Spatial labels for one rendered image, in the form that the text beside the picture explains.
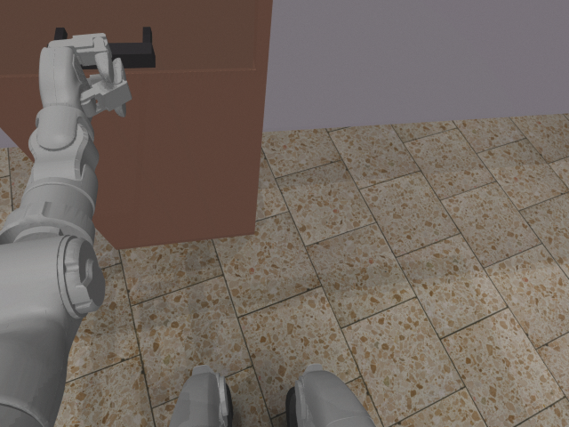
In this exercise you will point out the robot left upper arm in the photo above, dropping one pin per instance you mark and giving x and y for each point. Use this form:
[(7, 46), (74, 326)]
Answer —
[(47, 287)]

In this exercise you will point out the handle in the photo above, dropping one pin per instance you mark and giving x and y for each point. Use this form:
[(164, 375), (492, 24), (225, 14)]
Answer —
[(133, 55)]

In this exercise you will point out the left robot hand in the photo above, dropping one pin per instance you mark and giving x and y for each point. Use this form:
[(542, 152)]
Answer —
[(62, 80)]

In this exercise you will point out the right robot thigh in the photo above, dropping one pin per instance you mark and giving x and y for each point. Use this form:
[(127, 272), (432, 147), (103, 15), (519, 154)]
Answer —
[(327, 401)]

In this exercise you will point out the cabinet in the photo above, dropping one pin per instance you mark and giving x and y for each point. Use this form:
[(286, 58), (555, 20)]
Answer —
[(183, 164)]

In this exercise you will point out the right robot shin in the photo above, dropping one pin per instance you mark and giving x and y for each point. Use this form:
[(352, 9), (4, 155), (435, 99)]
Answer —
[(310, 368)]

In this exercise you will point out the robot left forearm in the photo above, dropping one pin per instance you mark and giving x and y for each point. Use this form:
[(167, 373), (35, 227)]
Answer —
[(61, 193)]

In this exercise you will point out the drawer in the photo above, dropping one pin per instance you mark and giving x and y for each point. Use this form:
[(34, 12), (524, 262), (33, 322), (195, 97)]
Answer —
[(186, 34)]

